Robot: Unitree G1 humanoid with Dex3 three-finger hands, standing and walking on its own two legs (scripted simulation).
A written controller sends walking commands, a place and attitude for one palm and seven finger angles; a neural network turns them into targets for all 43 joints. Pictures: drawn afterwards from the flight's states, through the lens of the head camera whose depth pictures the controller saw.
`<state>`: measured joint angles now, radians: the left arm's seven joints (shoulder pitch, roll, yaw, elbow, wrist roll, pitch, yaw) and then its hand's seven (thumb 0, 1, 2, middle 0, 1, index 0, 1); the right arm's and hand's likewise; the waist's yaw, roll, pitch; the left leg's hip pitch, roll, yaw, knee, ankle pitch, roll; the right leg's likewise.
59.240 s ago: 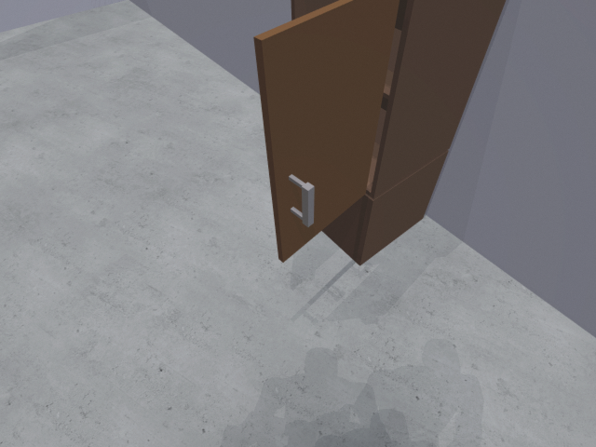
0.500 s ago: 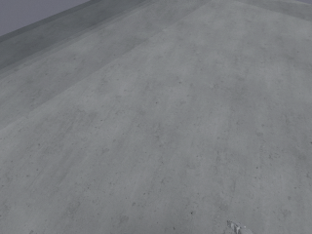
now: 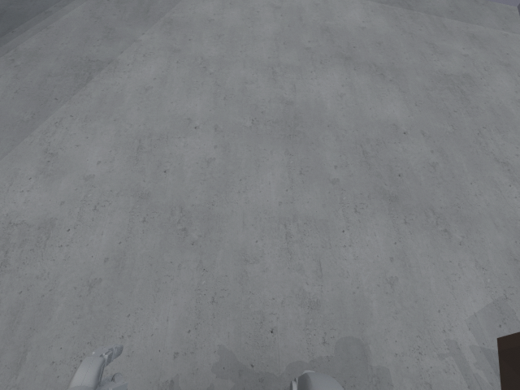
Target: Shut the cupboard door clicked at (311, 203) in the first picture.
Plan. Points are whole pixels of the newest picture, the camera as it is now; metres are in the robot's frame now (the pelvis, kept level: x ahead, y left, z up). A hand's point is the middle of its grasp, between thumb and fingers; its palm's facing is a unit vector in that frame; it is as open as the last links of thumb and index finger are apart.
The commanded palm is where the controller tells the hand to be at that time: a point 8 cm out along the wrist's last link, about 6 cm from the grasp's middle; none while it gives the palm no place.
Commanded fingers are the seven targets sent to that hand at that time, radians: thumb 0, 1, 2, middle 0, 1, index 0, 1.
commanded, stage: turn to face it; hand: left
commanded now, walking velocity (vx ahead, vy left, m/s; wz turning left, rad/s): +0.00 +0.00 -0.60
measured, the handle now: out of the picture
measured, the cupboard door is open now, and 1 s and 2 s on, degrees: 33 33 33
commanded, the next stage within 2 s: take the last steps up to it in 1.98 s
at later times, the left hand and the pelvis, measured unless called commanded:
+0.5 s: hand (168, 375) +0.15 +0.17 -0.19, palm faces -0.27 -0.95 -0.18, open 7.4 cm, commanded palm none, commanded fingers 0.00 0.90 0.90 -0.20 -0.30 -0.20 -0.30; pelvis +0.01 +0.00 -0.02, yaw -17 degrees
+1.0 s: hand (216, 339) +0.21 +0.09 -0.16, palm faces -0.55 -0.79 -0.28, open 7.4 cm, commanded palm none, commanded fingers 0.00 0.90 0.90 -0.20 -0.30 -0.20 -0.30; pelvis +0.01 -0.03 -0.01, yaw -35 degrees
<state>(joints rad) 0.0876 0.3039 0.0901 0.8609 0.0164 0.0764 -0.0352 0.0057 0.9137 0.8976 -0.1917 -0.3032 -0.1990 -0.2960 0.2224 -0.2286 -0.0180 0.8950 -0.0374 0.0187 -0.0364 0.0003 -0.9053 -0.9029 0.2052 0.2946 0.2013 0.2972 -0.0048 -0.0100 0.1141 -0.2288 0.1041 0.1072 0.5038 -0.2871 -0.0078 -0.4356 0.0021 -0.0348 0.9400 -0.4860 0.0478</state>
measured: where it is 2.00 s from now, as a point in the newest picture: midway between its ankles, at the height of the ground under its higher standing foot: outside the picture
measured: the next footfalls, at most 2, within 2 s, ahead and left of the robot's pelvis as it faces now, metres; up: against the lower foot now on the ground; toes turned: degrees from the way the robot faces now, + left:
right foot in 0.12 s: +0.03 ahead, -0.14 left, +0.00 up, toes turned -9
left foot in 0.48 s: +0.09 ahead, +0.10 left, +0.00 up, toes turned -14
